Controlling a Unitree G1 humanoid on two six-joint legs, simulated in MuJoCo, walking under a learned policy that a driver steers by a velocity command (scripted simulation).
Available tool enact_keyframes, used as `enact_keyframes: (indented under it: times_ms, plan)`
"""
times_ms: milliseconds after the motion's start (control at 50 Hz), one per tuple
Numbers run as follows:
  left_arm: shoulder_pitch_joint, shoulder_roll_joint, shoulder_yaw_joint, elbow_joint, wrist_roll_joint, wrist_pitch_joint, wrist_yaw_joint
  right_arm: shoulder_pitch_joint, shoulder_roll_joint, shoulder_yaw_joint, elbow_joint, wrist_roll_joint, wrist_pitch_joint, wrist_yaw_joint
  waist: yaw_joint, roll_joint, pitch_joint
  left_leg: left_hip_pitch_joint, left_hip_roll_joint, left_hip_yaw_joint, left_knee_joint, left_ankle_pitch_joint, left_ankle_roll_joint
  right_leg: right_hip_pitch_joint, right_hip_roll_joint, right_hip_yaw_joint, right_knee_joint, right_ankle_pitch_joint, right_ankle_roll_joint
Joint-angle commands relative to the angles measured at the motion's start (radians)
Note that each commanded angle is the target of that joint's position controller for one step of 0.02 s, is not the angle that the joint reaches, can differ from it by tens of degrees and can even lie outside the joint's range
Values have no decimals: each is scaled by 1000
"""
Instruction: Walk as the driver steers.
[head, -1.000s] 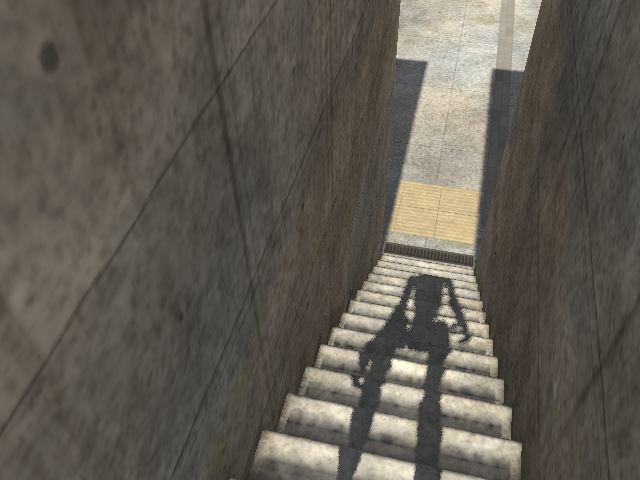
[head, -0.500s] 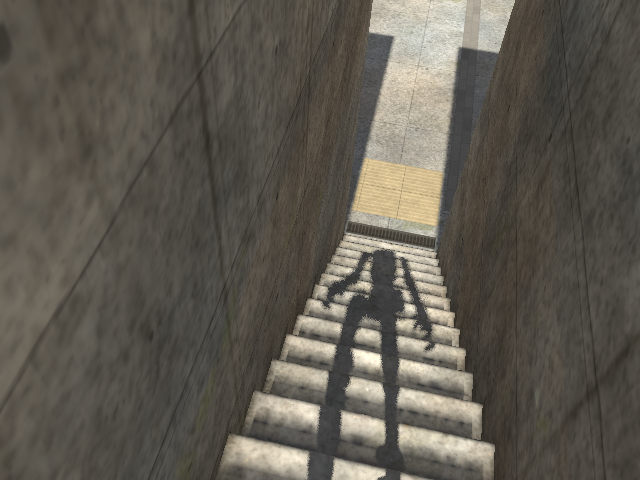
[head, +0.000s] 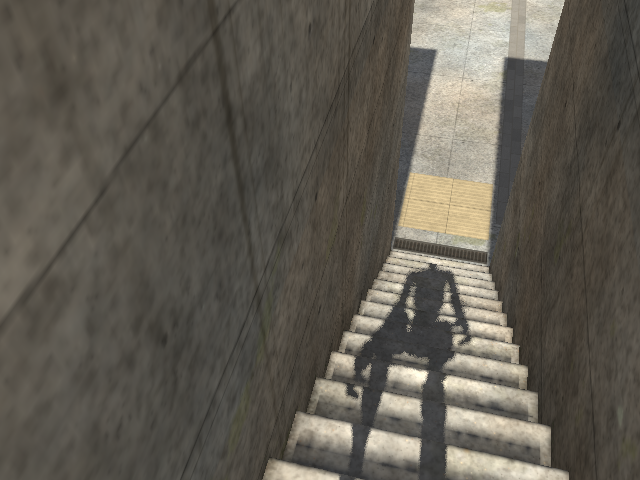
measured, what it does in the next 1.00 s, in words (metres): walks ahead: left foot 0.19 m higher, then right foot 0.20 m lower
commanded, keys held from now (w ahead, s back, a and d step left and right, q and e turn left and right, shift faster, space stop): no key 0.16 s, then w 0.46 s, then no key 0.38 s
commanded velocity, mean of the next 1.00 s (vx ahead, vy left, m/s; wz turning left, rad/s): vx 0.21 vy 0.00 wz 0.00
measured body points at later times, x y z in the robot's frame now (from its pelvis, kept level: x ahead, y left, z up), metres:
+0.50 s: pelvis +0.02 -0.01 +0.08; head +0.06 -0.01 +0.52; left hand +0.23 +0.23 -0.03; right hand -0.04 -0.27 -0.06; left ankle -0.04 +0.16 -0.53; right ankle +0.04 -0.08 -0.68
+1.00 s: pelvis +0.16 -0.07 -0.08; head +0.16 -0.07 +0.37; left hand +0.04 +0.15 -0.22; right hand +0.28 -0.28 -0.22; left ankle +0.31 +0.03 -0.81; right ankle +0.01 -0.08 -0.73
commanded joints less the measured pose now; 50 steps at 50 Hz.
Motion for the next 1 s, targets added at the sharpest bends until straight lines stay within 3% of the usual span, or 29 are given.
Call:
enact_keyframes:
  times_ms: [20,80,120,140,160,180,200,240,260,300,340,380,460,500,520,540,560,600,620,640,660,680,720,740,780,840,860,900,1000]
  plan:
    - [96,150,32,-11,8,10,5,4,-67,-9,-62,-3,-9,6,10,-128,-9,-141,31,27,26,-20,-7,128,-298,294,-99,569,-281]
    - [29,141,30,-36,12,13,0,-32,-70,-8,-117,9,-19,34,19,-189,-17,-69,72,51,-48,-46,-23,59,-307,332,-120,434,-243]
    - [-80,164,45,-94,8,42,17,-45,-53,11,-158,3,-63,45,-3,-152,-52,94,118,60,-284,-77,3,-30,-278,282,-81,387,-192]
    - [-173,159,48,-125,11,58,10,25,-60,9,-149,25,-80,35,-57,-117,-36,202,118,25,-399,-158,11,-170,-232,184,-24,330,-125]
    - [-323,157,54,-176,16,73,3,191,-78,9,-95,34,-96,16,-178,84,-12,415,156,-30,-715,-62,23,-387,-113,3,107,197,-18]
    - [-469,178,79,-237,15,96,-8,319,-180,4,-76,-6,-115,-9,-298,439,155,349,280,-451,-1313,-47,80,-555,112,-71,310,-232,63]
    - [-523,184,97,-272,9,94,-26,370,-155,18,-48,-41,-147,-24,-324,459,265,277,304,-717,-1436,-192,145,-653,137,204,442,-481,60]
    - [-350,92,84,-258,-24,67,-57,212,-141,17,-55,-53,-188,-44,-151,309,256,232,351,-661,-1193,-282,238,-718,91,324,542,-196,60]
    - [-302,93,86,-234,-10,68,-47,132,-127,16,-65,-49,-198,-38,-84,154,195,187,345,-574,-1109,-347,226,-628,78,299,538,-25,77]
    - [-242,92,82,-240,9,95,-35,2,-140,10,-92,-33,-208,-31,11,55,57,25,297,-351,-1079,-385,177,-304,77,157,521,247,120]
    - [-225,109,85,-261,-13,138,-55,-4,-136,-2,-72,-6,-211,-5,38,32,47,14,283,-223,-1066,-326,144,-142,26,123,375,324,134]
    - [-266,90,76,-272,-6,145,-68,68,-102,-10,-33,6,-199,9,-17,13,71,144,265,-174,-991,-290,138,-136,-1,119,225,367,128]
    - [-197,83,59,-208,-10,91,-91,240,-135,-54,24,-3,-147,14,-66,-50,33,358,159,7,-766,-69,170,116,-1,-5,-282,487,92]
    - [-7,55,52,-147,-2,77,-84,198,-158,-80,9,-4,-109,33,23,-171,42,158,12,140,-347,-187,148,460,-84,62,-560,634,-15]
    - [101,59,43,-126,2,59,-77,175,-150,-85,-10,-9,-100,59,47,-151,-27,-18,-40,180,-69,-238,142,667,-140,97,-377,758,-23]
    - [163,120,45,-117,2,37,-68,239,-80,-68,-41,0,-112,68,-10,-163,-109,-160,-23,106,112,-288,147,763,-216,130,-66,1173,-4]
    - [155,168,63,-123,-11,24,-52,323,-90,-56,-36,13,-132,59,-46,-179,-135,-227,3,26,69,-164,169,751,-282,135,-22,1141,-23]
    - [89,200,85,-126,-18,12,-19,352,-111,-51,14,-36,-126,61,-60,-152,-95,-271,110,28,-31,88,120,561,-312,266,-75,577,-141]
    - [66,156,75,-123,-38,-2,-1,319,-147,-61,31,-52,-103,57,-48,-83,-48,-284,130,47,-73,146,69,434,-339,423,-150,310,-209]
    - [66,104,54,-116,-34,-5,3,261,-163,-66,40,-48,-88,56,-49,-12,39,-286,126,47,-120,176,36,331,-340,456,-161,367,-219]
    - [9,68,30,-124,-49,-19,15,101,-117,-42,-33,-4,-77,60,-76,57,163,-160,139,55,-467,344,-26,90,-274,372,-227,525,-176]
    - [34,83,32,-100,-49,-28,15,44,-123,-43,-37,-5,-79,65,-77,84,179,14,143,68,-746,422,-40,28,-217,321,-237,622,-131]
    - [102,131,45,-47,-23,-48,4,168,-71,-27,41,-27,-49,89,-79,-50,44,268,122,34,-811,498,-22,97,-212,302,-172,840,-114]
    - [96,139,55,-47,-33,-55,-3,239,-101,-36,66,-12,-38,96,-94,-77,15,292,88,80,-782,486,-4,122,-202,267,-151,877,-96]
    - [240,83,51,15,-69,-61,10,58,-137,-48,2,19,-60,87,-12,-76,111,-23,94,6,-1009,672,17,356,-145,288,-74,645,-69]
    - [332,4,29,41,-50,-61,28,-27,-73,-32,1,12,-69,90,42,-85,102,-23,84,-40,-1152,689,16,380,-145,340,24,586,-55]
    - [289,-2,26,24,-54,-62,25,-36,-48,-23,-1,-3,-66,103,15,0,128,129,68,11,-1274,928,4,196,-81,260,66,447,-36]
    - [249,-8,17,27,-58,-69,14,-52,0,-15,3,-9,-68,118,22,-6,128,407,32,56,-1335,1063,-6,-46,-31,254,92,307,-13]
    - [349,4,27,61,-17,-41,-11,-21,-56,-23,-3,12,-85,119,138,-38,204,457,87,102,-1615,1033,-26,54,0,312,283,516,-32]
